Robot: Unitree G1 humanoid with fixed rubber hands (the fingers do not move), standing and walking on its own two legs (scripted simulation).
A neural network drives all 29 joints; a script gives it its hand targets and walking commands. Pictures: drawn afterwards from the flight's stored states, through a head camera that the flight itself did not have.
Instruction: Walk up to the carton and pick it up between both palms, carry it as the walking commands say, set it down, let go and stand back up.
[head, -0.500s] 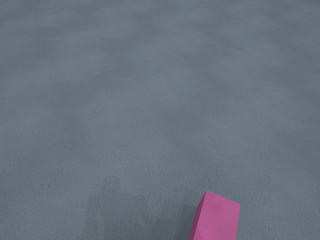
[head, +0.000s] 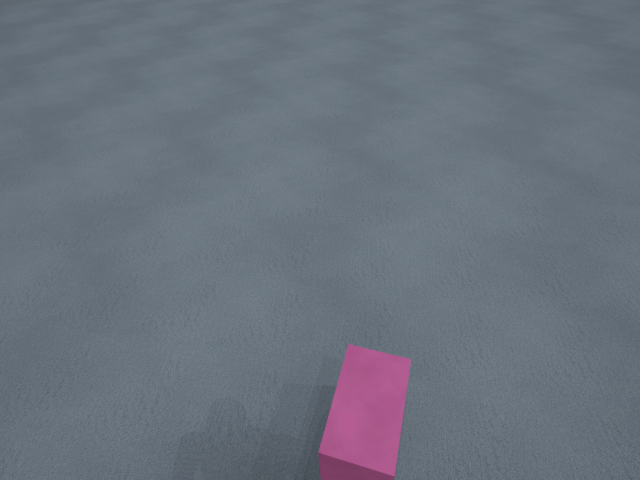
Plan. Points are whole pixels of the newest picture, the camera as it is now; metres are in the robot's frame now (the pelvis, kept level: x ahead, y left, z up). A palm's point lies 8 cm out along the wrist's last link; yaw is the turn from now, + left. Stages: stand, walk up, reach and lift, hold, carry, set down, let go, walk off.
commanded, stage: walk up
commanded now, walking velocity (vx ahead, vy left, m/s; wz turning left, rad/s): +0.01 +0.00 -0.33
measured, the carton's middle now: (365, 422) +0.47 -0.07 -0.62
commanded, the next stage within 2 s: none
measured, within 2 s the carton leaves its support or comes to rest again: neither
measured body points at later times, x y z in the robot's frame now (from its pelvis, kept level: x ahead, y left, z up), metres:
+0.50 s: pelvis -0.12 -0.19 -0.01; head -0.07 -0.24 +0.43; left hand -0.06 +0.12 -0.10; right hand -0.20 -0.48 -0.17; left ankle -0.13 -0.05 -0.72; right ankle -0.16 -0.31 -0.68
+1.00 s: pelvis -0.19 -0.15 +0.03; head -0.15 -0.20 +0.48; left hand -0.13 +0.11 -0.08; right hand -0.13 -0.43 -0.12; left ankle -0.15 -0.02 -0.67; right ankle -0.17 -0.33 -0.71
